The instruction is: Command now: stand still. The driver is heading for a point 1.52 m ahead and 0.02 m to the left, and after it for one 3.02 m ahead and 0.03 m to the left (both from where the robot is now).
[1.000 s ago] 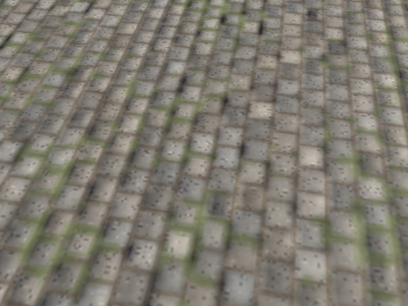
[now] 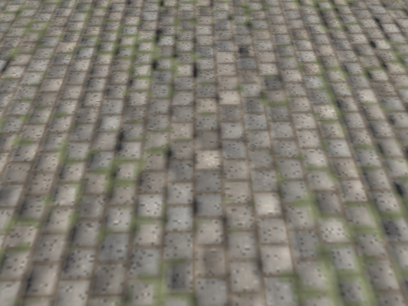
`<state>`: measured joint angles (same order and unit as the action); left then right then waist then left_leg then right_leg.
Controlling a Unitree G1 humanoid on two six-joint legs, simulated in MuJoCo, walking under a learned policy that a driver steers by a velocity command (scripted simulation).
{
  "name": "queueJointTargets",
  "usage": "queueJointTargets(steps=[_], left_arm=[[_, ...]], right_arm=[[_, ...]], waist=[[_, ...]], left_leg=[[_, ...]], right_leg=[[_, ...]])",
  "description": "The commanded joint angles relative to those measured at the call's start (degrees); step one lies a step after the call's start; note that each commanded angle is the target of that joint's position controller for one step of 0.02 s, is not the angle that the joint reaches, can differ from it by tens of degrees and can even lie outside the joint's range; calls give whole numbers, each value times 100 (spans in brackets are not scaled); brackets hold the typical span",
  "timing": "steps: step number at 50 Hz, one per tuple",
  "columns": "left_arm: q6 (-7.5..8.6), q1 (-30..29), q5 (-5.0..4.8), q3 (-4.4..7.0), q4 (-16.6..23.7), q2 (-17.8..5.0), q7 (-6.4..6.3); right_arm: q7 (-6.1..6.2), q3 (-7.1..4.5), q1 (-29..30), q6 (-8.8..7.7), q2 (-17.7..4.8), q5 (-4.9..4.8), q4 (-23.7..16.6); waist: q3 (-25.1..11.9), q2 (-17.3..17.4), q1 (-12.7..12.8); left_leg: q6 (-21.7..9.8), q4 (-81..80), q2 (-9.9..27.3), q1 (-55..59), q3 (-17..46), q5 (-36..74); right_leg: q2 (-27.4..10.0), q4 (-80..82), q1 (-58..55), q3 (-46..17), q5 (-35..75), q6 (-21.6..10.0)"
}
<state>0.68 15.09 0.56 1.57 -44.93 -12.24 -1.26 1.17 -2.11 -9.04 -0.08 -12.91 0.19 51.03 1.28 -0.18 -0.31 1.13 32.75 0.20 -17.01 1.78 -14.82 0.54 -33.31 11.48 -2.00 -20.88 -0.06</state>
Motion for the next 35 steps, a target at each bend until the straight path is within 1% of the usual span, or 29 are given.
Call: queueJointTargets(steps=[1,11,20,27,35], left_arm=[[68,167,-2,154,218,-583,-22],[92,272,-8,154,-168,-551,-50],[96,396,-16,123,-581,-503,-70],[94,495,-24,85,-876,-450,-74],[89,600,-33,40,-1149,-387,-70]], right_arm=[[44,-140,50,-25,-603,-9,-128],[99,-161,111,42,-581,-20,412],[135,-153,34,63,-542,-21,827],[156,-130,-81,67,-503,-21,1042],[170,-96,-229,68,-450,-23,1185]], waist=[[-229,-9,-14],[-79,-14,-33],[42,-3,-43],[117,-7,-44],[171,-4,-36]], left_leg=[[-206,-301,210,701,230,1428],[-160,-468,191,765,210,1227],[-130,-623,160,758,169,1035],[-113,-705,140,733,140,937],[-102,-756,124,705,114,898]], right_leg=[[-254,666,483,-242,1411,-126],[-216,882,444,-182,1219,-112],[-189,1062,424,-136,1013,-118],[-171,1163,425,-109,903,-127],[-153,1226,421,-81,869,-135]])
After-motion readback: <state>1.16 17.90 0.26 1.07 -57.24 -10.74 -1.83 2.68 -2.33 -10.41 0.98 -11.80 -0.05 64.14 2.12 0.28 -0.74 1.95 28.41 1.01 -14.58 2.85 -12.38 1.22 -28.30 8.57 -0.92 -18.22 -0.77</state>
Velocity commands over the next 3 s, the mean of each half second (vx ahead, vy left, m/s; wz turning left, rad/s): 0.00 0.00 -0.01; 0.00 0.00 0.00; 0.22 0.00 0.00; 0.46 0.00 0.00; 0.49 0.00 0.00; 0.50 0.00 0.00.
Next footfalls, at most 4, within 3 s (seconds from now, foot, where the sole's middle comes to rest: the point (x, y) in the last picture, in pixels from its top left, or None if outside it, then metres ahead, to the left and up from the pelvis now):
1.80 right None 0.46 -0.10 -0.77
2.36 left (176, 234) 0.78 0.13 -0.77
2.92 right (234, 166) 1.10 -0.10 -0.77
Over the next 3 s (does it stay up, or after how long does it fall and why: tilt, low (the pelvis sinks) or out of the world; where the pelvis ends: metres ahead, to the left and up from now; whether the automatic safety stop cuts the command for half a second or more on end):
stays up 0.96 -0.01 -0.01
